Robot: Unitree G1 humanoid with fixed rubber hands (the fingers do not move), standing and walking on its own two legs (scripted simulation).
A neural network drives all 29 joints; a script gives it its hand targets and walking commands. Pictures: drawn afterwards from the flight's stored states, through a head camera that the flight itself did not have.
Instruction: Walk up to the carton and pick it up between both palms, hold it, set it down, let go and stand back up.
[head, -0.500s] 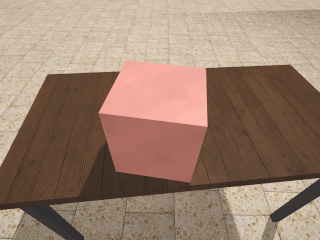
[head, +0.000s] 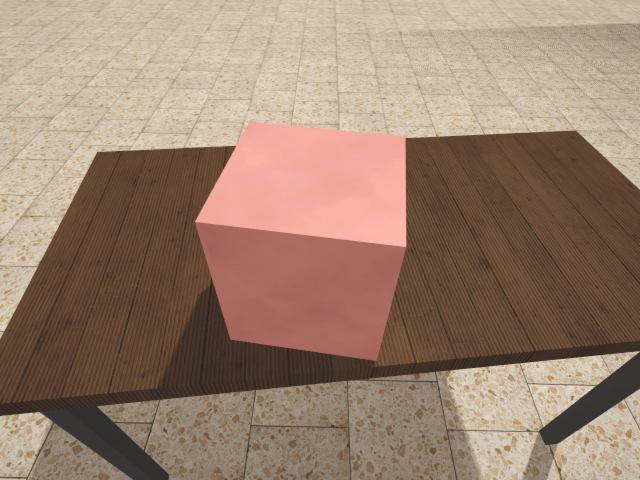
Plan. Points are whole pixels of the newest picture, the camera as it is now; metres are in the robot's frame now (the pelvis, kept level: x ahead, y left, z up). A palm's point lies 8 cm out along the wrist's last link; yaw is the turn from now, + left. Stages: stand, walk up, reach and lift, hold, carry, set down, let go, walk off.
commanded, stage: stand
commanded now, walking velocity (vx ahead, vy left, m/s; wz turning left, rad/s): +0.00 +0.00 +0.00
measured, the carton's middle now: (313, 242) +0.44 +0.00 +0.06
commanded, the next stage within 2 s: none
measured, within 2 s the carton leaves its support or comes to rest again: neither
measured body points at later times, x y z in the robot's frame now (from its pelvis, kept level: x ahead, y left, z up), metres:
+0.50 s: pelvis -0.01 +0.00 +0.00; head -0.01 -0.01 +0.45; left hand +0.06 +0.26 -0.13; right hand +0.06 -0.28 -0.12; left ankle -0.01 +0.10 -0.74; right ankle +0.02 -0.12 -0.74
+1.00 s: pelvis -0.02 -0.01 +0.00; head -0.02 -0.01 +0.45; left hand +0.05 +0.26 -0.13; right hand +0.05 -0.28 -0.13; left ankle -0.01 +0.10 -0.74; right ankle +0.02 -0.12 -0.74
